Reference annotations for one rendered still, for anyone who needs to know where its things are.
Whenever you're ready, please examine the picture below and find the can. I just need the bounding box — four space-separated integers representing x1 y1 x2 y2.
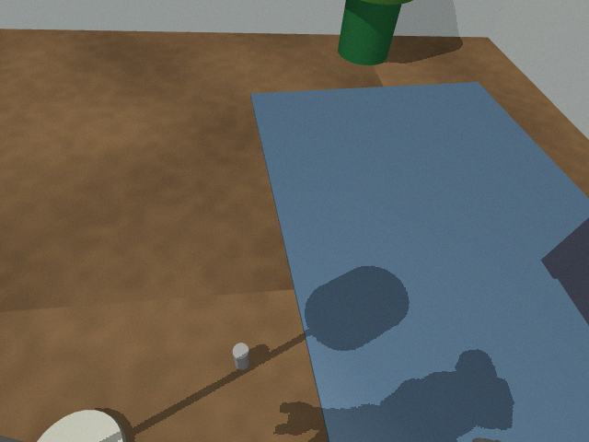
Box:
233 343 249 370

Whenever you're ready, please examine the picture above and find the armchair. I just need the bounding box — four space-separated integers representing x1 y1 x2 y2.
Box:
541 217 589 325

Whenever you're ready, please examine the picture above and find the potted plant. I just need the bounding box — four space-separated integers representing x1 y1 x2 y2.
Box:
338 0 412 65

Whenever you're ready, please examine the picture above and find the floor lamp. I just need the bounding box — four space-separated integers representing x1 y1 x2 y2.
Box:
0 410 126 442

